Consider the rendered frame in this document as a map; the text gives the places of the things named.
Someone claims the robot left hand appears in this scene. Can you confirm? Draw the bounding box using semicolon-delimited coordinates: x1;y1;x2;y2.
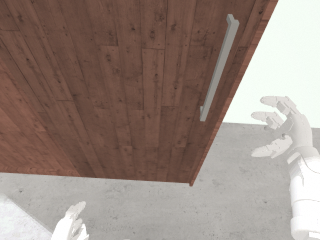
51;201;89;240

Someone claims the wardrobe door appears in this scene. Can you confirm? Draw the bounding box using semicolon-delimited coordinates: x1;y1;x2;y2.
0;57;76;171
0;0;268;184

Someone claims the handle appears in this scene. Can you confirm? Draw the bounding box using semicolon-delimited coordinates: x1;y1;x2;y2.
199;14;240;122

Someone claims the right robot forearm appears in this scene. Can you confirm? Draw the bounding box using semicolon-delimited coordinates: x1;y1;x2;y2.
285;146;320;240

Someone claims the robot right hand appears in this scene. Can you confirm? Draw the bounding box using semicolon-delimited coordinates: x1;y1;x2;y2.
251;96;313;159

